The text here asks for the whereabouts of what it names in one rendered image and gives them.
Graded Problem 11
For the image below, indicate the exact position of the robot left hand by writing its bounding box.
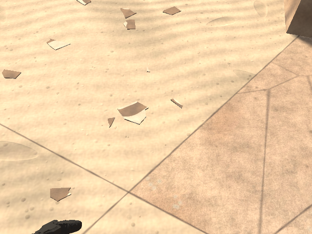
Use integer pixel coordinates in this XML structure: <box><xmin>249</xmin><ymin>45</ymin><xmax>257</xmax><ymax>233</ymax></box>
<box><xmin>32</xmin><ymin>219</ymin><xmax>82</xmax><ymax>234</ymax></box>

